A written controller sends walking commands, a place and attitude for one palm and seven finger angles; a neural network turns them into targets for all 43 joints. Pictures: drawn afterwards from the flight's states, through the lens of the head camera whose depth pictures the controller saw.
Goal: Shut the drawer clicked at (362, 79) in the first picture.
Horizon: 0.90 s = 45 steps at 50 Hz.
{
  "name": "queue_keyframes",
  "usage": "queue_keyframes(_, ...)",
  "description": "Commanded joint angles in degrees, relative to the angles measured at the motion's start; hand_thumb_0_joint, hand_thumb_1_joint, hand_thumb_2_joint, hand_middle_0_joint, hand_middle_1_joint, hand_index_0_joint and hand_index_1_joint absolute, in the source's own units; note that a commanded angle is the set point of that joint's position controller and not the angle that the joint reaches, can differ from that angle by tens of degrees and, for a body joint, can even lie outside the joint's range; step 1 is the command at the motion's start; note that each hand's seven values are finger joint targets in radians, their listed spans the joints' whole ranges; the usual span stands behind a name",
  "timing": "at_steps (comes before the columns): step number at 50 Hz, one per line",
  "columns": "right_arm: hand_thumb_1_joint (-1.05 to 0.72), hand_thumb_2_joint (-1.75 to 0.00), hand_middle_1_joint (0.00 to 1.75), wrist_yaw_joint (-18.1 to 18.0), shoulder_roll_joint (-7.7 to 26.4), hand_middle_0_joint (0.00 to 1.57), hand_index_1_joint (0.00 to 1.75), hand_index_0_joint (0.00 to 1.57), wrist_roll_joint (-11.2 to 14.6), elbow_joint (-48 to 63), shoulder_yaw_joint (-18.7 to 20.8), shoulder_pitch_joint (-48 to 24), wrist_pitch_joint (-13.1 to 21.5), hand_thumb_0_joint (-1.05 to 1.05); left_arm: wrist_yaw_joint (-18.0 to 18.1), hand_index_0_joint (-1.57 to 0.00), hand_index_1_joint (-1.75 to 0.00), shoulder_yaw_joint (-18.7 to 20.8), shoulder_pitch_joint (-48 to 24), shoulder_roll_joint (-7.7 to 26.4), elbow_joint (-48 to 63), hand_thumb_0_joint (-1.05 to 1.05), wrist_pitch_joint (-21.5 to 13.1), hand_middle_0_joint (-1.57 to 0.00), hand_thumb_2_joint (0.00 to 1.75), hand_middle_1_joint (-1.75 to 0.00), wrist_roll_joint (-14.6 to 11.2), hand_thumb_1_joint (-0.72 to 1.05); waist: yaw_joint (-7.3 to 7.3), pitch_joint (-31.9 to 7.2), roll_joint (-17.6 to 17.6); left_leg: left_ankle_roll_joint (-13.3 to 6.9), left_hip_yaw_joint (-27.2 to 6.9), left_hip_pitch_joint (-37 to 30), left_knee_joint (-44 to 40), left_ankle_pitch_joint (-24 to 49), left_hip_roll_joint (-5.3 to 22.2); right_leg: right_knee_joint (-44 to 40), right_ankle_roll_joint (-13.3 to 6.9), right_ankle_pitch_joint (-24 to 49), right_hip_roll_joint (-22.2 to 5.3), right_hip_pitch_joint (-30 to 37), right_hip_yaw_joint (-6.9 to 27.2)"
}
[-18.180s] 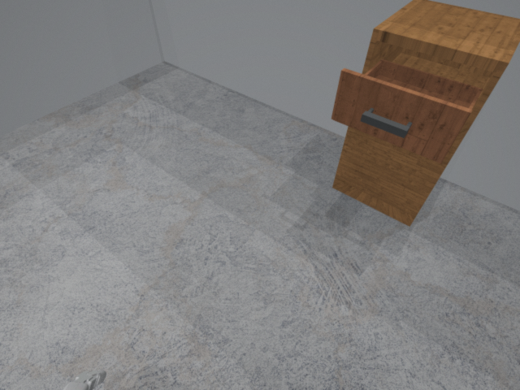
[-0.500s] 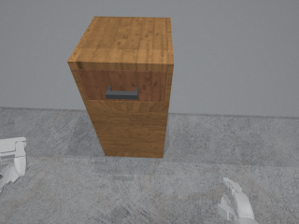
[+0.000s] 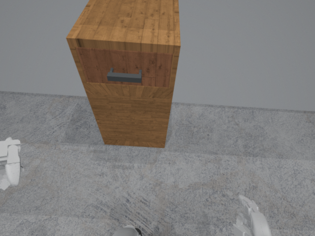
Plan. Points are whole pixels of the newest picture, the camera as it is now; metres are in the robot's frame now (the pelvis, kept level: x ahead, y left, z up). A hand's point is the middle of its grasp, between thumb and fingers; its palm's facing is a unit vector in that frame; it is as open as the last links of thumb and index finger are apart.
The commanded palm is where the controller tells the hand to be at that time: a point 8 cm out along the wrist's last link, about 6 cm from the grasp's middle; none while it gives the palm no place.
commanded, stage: step back with the hand held close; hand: left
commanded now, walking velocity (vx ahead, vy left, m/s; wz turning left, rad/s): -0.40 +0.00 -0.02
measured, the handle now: (125, 74) +0.72 +0.16 -0.07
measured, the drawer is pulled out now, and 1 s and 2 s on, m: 0.00 0.00 0.00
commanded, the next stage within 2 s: stop stepping back and stand still in 0.38 s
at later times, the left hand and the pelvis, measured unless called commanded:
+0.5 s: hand out of the picture +0.09 +0.29 +0.19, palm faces +0.38 -0.84 -0.38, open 3.2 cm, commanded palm +0.04 +0.32 +0.19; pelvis -0.09 +0.04 +0.01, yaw +0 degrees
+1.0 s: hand out of the picture -0.01 +0.25 +0.18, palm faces +0.21 -0.86 -0.47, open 3.2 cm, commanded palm -0.06 +0.31 +0.19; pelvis -0.21 +0.04 +0.01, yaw -5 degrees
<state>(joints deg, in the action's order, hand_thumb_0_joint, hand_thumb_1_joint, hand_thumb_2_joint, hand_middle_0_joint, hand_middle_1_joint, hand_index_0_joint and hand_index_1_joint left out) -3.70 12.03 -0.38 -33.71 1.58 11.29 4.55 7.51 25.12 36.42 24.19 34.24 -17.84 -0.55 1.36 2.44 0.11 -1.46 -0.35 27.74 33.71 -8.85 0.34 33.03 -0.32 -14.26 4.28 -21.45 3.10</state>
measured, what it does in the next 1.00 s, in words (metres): walks backwards: right foot, then left foot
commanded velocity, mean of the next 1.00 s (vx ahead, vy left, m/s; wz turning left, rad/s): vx -0.06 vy -0.01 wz -0.03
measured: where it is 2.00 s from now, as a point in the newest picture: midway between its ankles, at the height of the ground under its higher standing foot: outside the picture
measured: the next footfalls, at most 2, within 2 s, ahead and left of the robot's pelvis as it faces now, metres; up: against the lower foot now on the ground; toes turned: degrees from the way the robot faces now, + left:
right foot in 0.60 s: -0.24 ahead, -0.09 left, +0.00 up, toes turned -4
left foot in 0.72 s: +0.00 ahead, +0.11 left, +0.00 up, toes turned +0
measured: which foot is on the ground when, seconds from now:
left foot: down 0.00-0.60, up 0.62-0.70, down 0.72-0.92, up 0.94-1.00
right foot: down 0.00-0.24, up 0.26-0.58, down 0.60-0.74, up 0.76-0.90, down 0.92-1.00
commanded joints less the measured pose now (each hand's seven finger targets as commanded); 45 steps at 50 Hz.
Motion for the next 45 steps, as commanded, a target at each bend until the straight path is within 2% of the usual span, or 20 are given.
queue_keyframes(1,-0.90,-0.90,0.30,-0.30,6.84,0.20,0.30,0.20,0.17,7.74,3.43,-3.88,2.61,0.00,1.20,-1.40,-1.60,5.30,0.80,9.80,12.69,0.00,-3.02,-1.40,0.90,-1.60,-1.85,0.90,0.37,-16.86,-3.08,0.06,0.09,-10.32,-0.80,3.93,0.92,-8.74,-0.01,25.69,-10.53,6.69,8.21)
queue_keyframes(5,-0.90,-0.90,0.30,-0.38,6.03,0.20,0.30,0.20,0.77,7.59,3.70,-5.11,0.76,0.00,2.17,-1.40,-1.60,5.99,1.33,10.70,11.06,0.00,-2.61,-1.40,0.90,-1.60,-2.50,0.90,0.21,-11.52,-6.40,1.26,-0.19,-12.40,7.55,-9.84,-1.81,-19.17,-4.76,-1.32,-15.60,-5.05,11.22)
queue_keyframes(8,-0.90,-0.90,0.30,-0.57,5.48,0.20,0.30,0.20,0.42,7.16,3.10,-5.25,-0.44,0.00,2.67,-1.40,-1.60,5.74,0.83,9.95,9.15,0.00,-2.09,-1.40,0.90,-1.60,-2.40,0.90,0.83,-8.07,-5.76,0.84,-1.79,-14.65,3.86,-7.80,-0.55,-18.34,-4.29,-4.22,-14.22,-10.24,7.76)
queue_keyframes(11,-0.90,-0.90,0.30,-1.50,7.90,0.20,0.30,0.20,0.09,8.56,2.84,-7.09,0.77,0.00,1.91,-1.40,-1.60,4.29,-1.75,8.66,11.05,0.00,-2.97,-1.40,0.90,-1.60,-1.94,0.90,0.65,-4.09,11.04,-3.61,-14.79,-1.36,-20.24,-14.85,10.40,-0.42,0.96,-4.56,-0.82,0.14,-1.79)
queue_keyframes(13,-0.90,-0.90,0.30,-1.57,8.43,0.20,0.30,0.20,-0.88,8.75,2.89,-6.72,2.84,0.00,1.28,-1.40,-1.60,5.31,-2.26,8.48,11.01,0.00,-3.43,-1.40,0.90,-1.60,-0.32,0.90,-0.39,-7.57,18.38,-8.41,-24.96,17.34,-33.04,-36.58,20.60,27.17,1.48,-7.91,3.87,17.36,-0.09)
queue_keyframes(17,-0.90,-0.90,0.30,0.04,7.51,0.20,0.30,0.20,-1.18,7.36,3.49,-6.16,4.51,0.00,1.35,-1.40,-1.60,3.37,-4.22,7.18,13.18,0.00,-2.41,-1.40,0.90,-1.60,-0.68,0.90,-1.63,-9.79,7.29,-7.47,-15.67,2.77,-24.73,-22.64,17.31,30.09,1.41,-11.32,1.70,7.39,-0.21)
queue_keyframes(22,-0.90,-0.90,0.30,1.06,5.12,0.20,0.30,0.20,-1.60,4.16,2.22,-3.44,6.19,0.00,1.53,-1.40,-1.60,1.13,-1.94,6.84,17.18,0.00,-1.78,-1.40,0.90,-1.60,-2.84,0.90,-1.38,-17.26,14.86,-0.22,-7.02,-21.18,-27.10,-12.63,12.91,10.92,-0.68,-19.45,1.45,2.86,-6.89)
queue_keyframes(26,-0.90,-0.90,0.30,1.30,5.24,0.20,0.30,0.20,-2.42,3.20,1.84,-1.46,6.38,0.00,0.77,-1.40,-1.60,2.22,-3.18,8.43,17.25,0.00,-2.65,-1.40,0.90,-1.60,-3.35,0.90,-1.59,-18.32,17.18,6.13,-3.83,-26.36,-27.37,-8.99,11.24,-7.16,-2.70,-20.97,2.17,7.02,-8.25)
queue_keyframes(28,-0.90,-0.90,0.30,1.19,4.90,0.20,0.30,0.20,-1.78,3.56,1.30,-1.40,5.31,0.00,0.60,-1.40,-1.60,4.24,-2.99,10.61,16.85,0.00,-2.34,-1.40,0.90,-1.60,-3.54,0.90,-1.38,-16.58,9.10,6.54,4.32,-28.93,-12.53,-3.80,5.62,-21.02,-5.01,-13.96,-3.68,3.21,-3.83)
queue_keyframes(30,-0.90,-0.90,0.30,0.36,4.44,0.20,0.30,0.20,-0.88,4.43,0.65,-4.01,4.05,0.00,0.86,-1.40,-1.60,7.20,-3.60,13.85,18.82,0.00,-1.50,-1.40,0.90,-1.60,-4.26,0.90,-1.38,-10.38,-6.45,3.25,4.02,-26.98,12.50,-3.97,0.59,-26.35,-7.26,-7.59,-17.04,-11.70,4.89)
queue_keyframes(31,-0.90,-0.90,0.30,0.40,4.36,0.20,0.30,0.20,-1.59,5.34,0.04,-5.03,4.43,0.00,1.50,-1.40,-1.60,10.67,-3.84,16.44,21.12,0.00,-1.07,-1.40,0.90,-1.60,-4.83,0.90,-1.85,-13.08,-5.62,3.17,2.71,-23.28,16.90,-4.58,0.86,-24.06,-10.36,-2.76,-20.48,-9.38,5.44)
queue_keyframes(33,-0.90,-0.90,0.30,0.03,4.53,0.20,0.30,0.20,0.11,6.02,0.63,-4.10,4.37,0.00,0.32,-1.40,-1.60,7.02,-4.62,11.03,18.20,0.00,0.99,-1.40,0.90,-1.60,-4.44,0.90,-0.72,-10.09,-11.88,2.15,-0.36,-15.76,13.38,-2.66,2.61,-16.21,-10.62,-3.98,-16.95,-1.55,2.38)
queue_keyframes(35,-0.90,-0.90,0.30,-0.84,5.13,0.20,0.30,0.20,0.92,6.19,-0.15,-4.58,4.45,0.00,0.21,-1.40,-1.60,6.35,-2.89,8.93,12.95,0.00,3.06,-1.40,0.90,-1.60,-4.60,0.90,1.27,-4.86,-1.33,1.14,1.23,-20.69,-2.03,-1.44,3.68,-8.20,-4.48,-4.53,-11.21,-3.65,-3.60)
queue_keyframes(37,-0.90,-0.90,0.30,-1.60,7.05,0.20,0.30,0.20,0.99,5.73,-0.77,-4.00,5.27,0.00,0.37,-1.40,-1.60,3.72,-6.15,6.11,6.98,0.00,4.02,-1.40,0.90,-1.60,-4.24,0.90,1.32,0.90,15.50,-2.00,-13.67,-18.37,-17.28,-12.54,10.10,4.97,0.29,-12.01,-3.66,-6.51,-6.92)
queue_keyframes(38,-0.90,-0.90,0.30,-1.74,6.81,0.20,0.30,0.20,0.51,5.41,-0.86,-3.49,5.61,0.00,1.14,-1.40,-1.60,4.67,-6.01,7.57,5.21,0.00,3.75,-1.40,0.90,-1.60,-3.85,0.90,0.74,-2.69,18.93,-1.50,-23.34,-14.86,-27.08,-28.85,14.59,13.62,-0.24,-19.00,-1.38,-3.28,-5.72)
queue_keyframes(39,-0.90,-0.90,0.30,-1.81,6.43,0.20,0.30,0.20,-0.15,6.07,-1.20,-3.80,5.61,0.00,1.56,-1.40,-1.60,5.49,-7.50,9.33,6.51,0.00,3.81,-1.40,0.90,-1.60,-3.37,0.90,-0.27,-2.96,17.38,1.29,-25.35,-8.89,-31.92,-35.32,15.63,18.50,-1.30,-19.43,-1.02,0.43,-4.74)
queue_keyframes(41,-0.90,-0.90,0.30,-1.47,6.88,0.20,0.30,0.20,-0.31,6.59,-0.42,-4.74,5.28,0.00,1.61,-1.40,-1.60,4.92,-7.12,9.32,8.31,0.00,3.91,-1.40,0.90,-1.60,-3.08,0.90,-1.56,-5.20,9.09,3.18,-18.12,-2.13,-31.19,-32.99,13.84,15.43,-2.18,-18.99,0.05,9.95,-7.14)
queue_keyframes(43,-0.90,-0.90,0.30,-0.99,6.83,0.20,0.30,0.20,-0.23,7.71,0.13,-4.58,4.41,0.00,1.37,-1.40,-1.60,3.22,1.16,6.69,9.11,0.00,4.45,-1.40,0.90,-1.60,-3.12,0.90,-2.09,-8.44,8.46,2.81,-7.13,1.81,-25.25,-27.33,9.43,2.33,-2.55,-19.52,0.22,20.39,-9.86)
queue_keyframes(44,-0.90,-0.90,0.30,-0.68,6.85,0.20,0.30,0.20,0.11,8.58,0.43,-5.14,3.85,0.00,1.09,-1.40,-1.60,2.49,3.83,6.35,11.59,0.00,4.58,-1.40,0.90,-1.60,-2.73,0.90,-2.22,-7.86,7.45,3.38,-1.62,5.32,-16.86,-26.47,5.43,-4.44,-3.10,-18.79,-1.57,22.86,-7.64)
queue_keyframes(45,-0.90,-0.90,0.30,-0.25,6.31,0.20,0.30,0.20,0.46,8.81,0.64,-4.95,3.16,0.00,0.93,-1.40,-1.60,2.88,5.63,7.42,14.46,0.00,4.43,-1.40,0.90,-1.60,-2.27,0.90,-2.23,-6.32,-2.79,3.04,5.14,3.37,4.02,-19.97,-0.42,-16.23,-5.05,-23.30,-9.57,13.76,2.45)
